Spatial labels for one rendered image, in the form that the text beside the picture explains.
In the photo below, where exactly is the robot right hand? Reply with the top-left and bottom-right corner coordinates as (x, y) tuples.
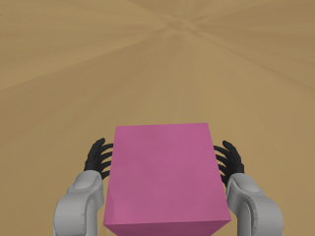
(214, 140), (244, 187)

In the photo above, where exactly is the robot right forearm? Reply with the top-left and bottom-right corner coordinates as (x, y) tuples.
(225, 173), (284, 236)

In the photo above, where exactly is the robot left hand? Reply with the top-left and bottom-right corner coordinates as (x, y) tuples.
(84, 138), (113, 180)

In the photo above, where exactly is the robot left forearm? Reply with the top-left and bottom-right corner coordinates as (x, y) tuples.
(53, 170), (104, 236)

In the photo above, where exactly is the carton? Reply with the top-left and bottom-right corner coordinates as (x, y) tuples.
(102, 123), (231, 236)

